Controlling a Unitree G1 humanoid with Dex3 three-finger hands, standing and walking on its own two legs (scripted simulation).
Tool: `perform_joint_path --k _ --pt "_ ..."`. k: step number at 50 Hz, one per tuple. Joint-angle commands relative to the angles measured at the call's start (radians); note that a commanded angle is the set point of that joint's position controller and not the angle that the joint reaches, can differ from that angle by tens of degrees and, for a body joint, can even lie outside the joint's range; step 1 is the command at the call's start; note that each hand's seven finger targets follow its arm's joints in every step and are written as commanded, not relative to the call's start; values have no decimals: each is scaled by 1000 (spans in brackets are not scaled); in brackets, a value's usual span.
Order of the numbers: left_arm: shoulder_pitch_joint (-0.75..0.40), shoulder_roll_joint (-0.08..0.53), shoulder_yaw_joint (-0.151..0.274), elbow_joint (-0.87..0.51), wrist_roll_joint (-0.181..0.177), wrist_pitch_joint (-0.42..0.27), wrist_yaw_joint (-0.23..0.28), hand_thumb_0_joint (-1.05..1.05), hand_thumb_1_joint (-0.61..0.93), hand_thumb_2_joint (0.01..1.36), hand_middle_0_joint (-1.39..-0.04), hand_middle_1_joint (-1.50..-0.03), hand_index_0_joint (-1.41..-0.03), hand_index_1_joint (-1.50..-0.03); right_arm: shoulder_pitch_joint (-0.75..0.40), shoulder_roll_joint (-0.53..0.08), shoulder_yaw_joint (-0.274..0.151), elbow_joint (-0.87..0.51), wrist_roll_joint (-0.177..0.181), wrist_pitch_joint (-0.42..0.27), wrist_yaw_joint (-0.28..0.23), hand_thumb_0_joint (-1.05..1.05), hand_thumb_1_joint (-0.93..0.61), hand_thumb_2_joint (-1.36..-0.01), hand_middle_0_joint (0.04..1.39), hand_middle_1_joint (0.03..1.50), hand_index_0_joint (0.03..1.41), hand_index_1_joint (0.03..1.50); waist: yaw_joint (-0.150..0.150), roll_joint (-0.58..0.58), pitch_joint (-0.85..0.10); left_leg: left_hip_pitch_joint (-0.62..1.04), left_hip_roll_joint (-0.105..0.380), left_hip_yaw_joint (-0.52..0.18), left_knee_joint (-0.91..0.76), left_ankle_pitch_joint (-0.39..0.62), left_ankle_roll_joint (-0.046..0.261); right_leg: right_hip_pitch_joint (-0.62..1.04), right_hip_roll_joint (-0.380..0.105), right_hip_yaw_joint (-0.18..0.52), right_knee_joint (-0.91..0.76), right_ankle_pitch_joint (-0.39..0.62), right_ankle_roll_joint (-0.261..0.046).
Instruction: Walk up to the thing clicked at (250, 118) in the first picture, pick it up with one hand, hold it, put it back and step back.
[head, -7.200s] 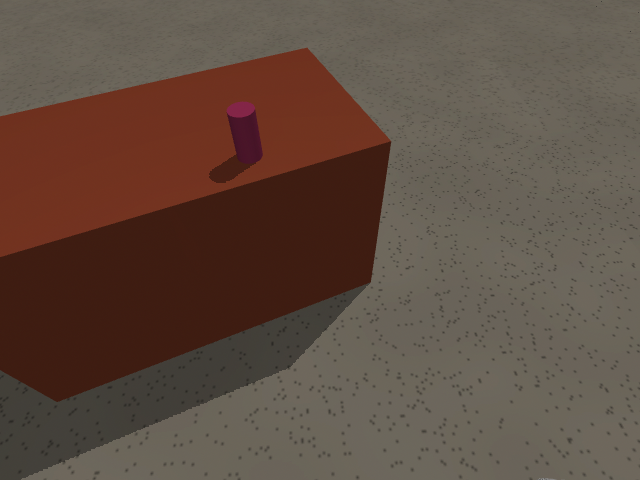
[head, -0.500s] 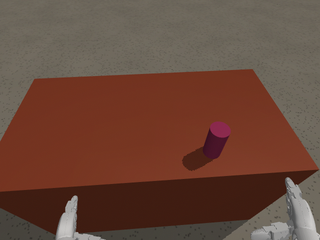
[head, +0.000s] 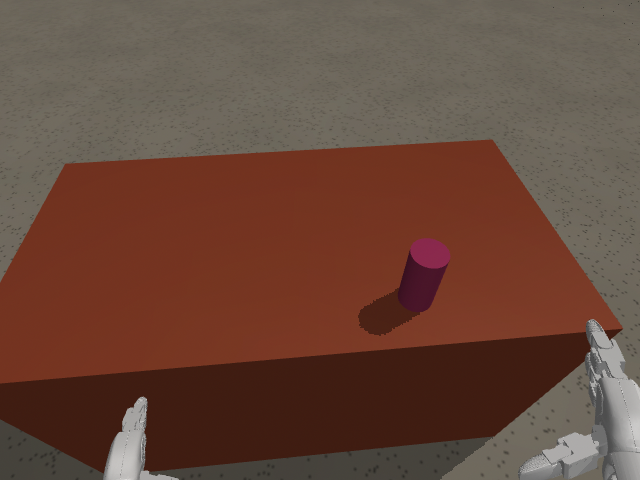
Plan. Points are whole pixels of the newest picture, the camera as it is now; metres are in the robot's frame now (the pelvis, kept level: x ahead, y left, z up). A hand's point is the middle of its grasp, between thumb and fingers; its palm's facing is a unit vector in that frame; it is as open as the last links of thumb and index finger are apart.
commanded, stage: rise first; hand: right
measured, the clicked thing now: (421, 276) +0.43 -0.17 -0.07
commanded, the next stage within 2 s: go down in 0.26 s
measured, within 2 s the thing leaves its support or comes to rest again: neither
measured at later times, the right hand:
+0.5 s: hand (563, 412) +0.17 -0.25 +0.02, palm faces +0.28 +0.89 -0.36, open 17.6 cm
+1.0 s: hand (573, 325) +0.27 -0.30 +0.04, palm faces +0.16 +0.98 -0.12, open 17.7 cm
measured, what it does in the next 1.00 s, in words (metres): stands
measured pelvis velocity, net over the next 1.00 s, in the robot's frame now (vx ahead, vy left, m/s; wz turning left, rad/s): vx -0.01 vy -0.01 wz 0.00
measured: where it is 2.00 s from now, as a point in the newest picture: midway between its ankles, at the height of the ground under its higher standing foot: outside the picture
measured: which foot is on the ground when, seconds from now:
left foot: down 0.00-1.00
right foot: down 0.00-1.00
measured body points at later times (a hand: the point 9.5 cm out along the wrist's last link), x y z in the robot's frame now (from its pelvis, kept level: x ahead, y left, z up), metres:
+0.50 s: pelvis -0.01 +0.00 +0.00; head -0.01 +0.02 +0.45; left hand +0.15 +0.26 -0.10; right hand +0.15 -0.30 +0.05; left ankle +0.01 +0.13 -0.74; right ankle +0.00 -0.14 -0.74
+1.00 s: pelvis -0.01 -0.01 -0.01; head +0.01 -0.01 +0.44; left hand +0.14 +0.26 -0.10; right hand +0.25 -0.35 +0.05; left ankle +0.01 +0.13 -0.74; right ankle +0.00 -0.14 -0.74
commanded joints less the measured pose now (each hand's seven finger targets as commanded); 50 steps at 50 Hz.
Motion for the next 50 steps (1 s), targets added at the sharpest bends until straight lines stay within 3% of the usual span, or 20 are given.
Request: perform_joint_path --k 1,6,8,10,16,17,19,20,21,22,24,25,27,31,33,38,39,41,46,50 --pt "-103 133 52 -152 -4 -64 7 0 -551 63 -51 -54 -48 -57 -92 -185 -103 -221 8 -83 -8 0 594 -41 43 59 49 59 -6 -4 -60 16 -39 41 -69 52 24 -33 26 -40 -79 82 -32" --pt "-101 171 91 -166 -1 -82 10 0 -557 67 -52 -55 -47 -59 -96 -195 -118 -239 10 -100 -7 0 582 -43 44 59 49 59 5 15 -58 5 -37 40 -76 34 21 -28 29 -42 -77 65 -36" --pt "-76 106 44 -127 -2 -81 3 0 -553 69 -50 -56 -47 -60 -58 -178 -112 -223 9 -105 -3 0 595 -42 43 59 49 59 -12 17 -51 13 -34 37 -78 46 21 -33 32 -45 -71 80 -38" --pt "-88 127 69 -131 -3 -85 3 0 -560 77 -51 -57 -45 -62 -56 -188 -118 -242 9 -113 -4 0 591 -45 43 60 49 60 -11 -7 -55 13 -37 39 -72 45 25 -40 31 -44 -75 80 -34" --pt "-105 118 59 -117 -3 -91 -2 0 -556 78 -51 -59 -47 -63 -24 -169 -102 -228 8 -127 3 0 589 -48 43 60 49 60 -11 10 -43 4 -39 40 -75 17 25 -49 29 -42 -77 54 -34" --pt "-110 141 82 -103 -2 -89 1 0 -560 82 -51 -61 -46 -66 -35 -185 -119 -234 9 -129 1 0 580 -49 44 59 50 59 -8 8 -51 2 -39 39 -75 26 24 -49 30 -41 -73 63 -35" --pt "-125 112 52 -117 1 -95 1 0 -498 7 -54 -55 -66 -41 -42 -179 -112 -240 6 -133 2 0 519 -56 42 58 47 58 -7 19 -68 11 -33 34 -76 44 21 -35 32 -44 -64 80 -39" --pt "-182 72 8 -107 25 -99 -14 0 -546 45 -49 -48 -46 -51 -58 -97 -85 -308 3 -161 14 0 571 -40 40 53 49 53 8 22 -97 -15 -44 27 -54 49 17 -52 35 -30 -37 69 -39" --pt "-152 127 74 -64 24 -97 -6 0 -548 45 -50 -47 -47 -50 -74 -161 -154 -284 7 -172 12 0 573 -46 36 55 46 55 9 0 -103 -23 -36 18 -53 42 16 -47 42 -35 -31 58 -39" --pt "-141 205 137 -52 28 -97 6 0 -545 43 -50 -46 -48 -48 -77 -193 -179 -228 6 -172 12 0 592 -49 32 58 45 58 27 37 -103 -33 -41 22 -45 46 15 -42 36 -25 -30 58 -40" --pt "-165 170 105 -39 31 -97 0 0 -541 38 -50 -46 -48 -47 -135 -198 -189 -229 10 -188 24 0 576 -39 40 54 49 54 22 4 -92 -46 -39 18 -37 37 15 -64 36 -21 -26 39 -38" --pt "-166 180 122 -34 30 -97 5 0 -543 37 -51 -46 -48 -47 -189 -213 -208 -213 20 -197 31 0 611 -42 32 58 44 58 37 12 -95 -59 -42 19 -34 24 15 -69 33 -18 -23 23 -39" --pt "-183 177 117 -17 24 -97 13 0 -539 35 -50 -43 -49 -44 -261 -230 -223 -160 45 -210 57 0 611 -40 32 57 45 57 46 28 -88 -76 -38 12 -41 -6 12 -80 37 -17 -16 -13 -43" --pt "-188 44 -21 34 5 -97 27 0 -546 38 -50 -40 -47 -43 -413 -272 -234 -34 102 -230 163 0 611 -40 29 57 43 57 41 14 -99 -102 -18 -26 -48 -46 6 -113 44 -14 18 -33 -45" --pt "-198 85 -13 48 2 -99 40 0 -541 34 -48 -42 -47 -41 -437 -279 -235 49 134 -223 222 0 611 -31 35 54 46 54 45 -2 -104 -107 -19 -25 -33 -45 7 -136 42 -7 13 -48 -44" --pt "-183 185 39 -5 -1 -104 70 0 -543 34 -49 -44 -50 -42 -533 -394 -323 199 198 -216 336 0 611 -30 38 51 48 51 49 6 -214 -75 -21 -12 6 66 8 -111 43 2 35 49 -41" --pt "-166 163 9 -16 -3 -104 71 0 -549 38 -48 -42 -47 -43 -537 -390 -327 223 212 -217 354 0 611 -29 39 52 49 52 36 17 -212 -67 -22 -5 9 82 9 -117 44 2 36 67 -41" --pt "-169 154 8 -4 -6 -103 76 0 -551 41 -48 -42 -47 -43 -574 -421 -344 258 231 -225 386 0 611 -31 37 52 48 52 24 -1 -197 -81 -22 -8 12 55 13 -145 43 3 40 43 -41" --pt "-199 123 -33 -19 -4 -111 84 0 -550 45 -49 -48 -49 -47 -585 -412 -329 289 246 -240 437 0 611 -39 31 53 44 53 3 -22 -237 -77 -33 3 50 104 25 -159 36 5 59 96 -34" --pt "-181 192 8 -74 10 -115 102 0 -549 46 -50 -53 -52 -51 -648 -438 -334 238 253 -254 441 0 582 -41 38 49 46 49 27 -21 -321 -66 -45 9 72 170 29 -111 29 13 81 173 -31"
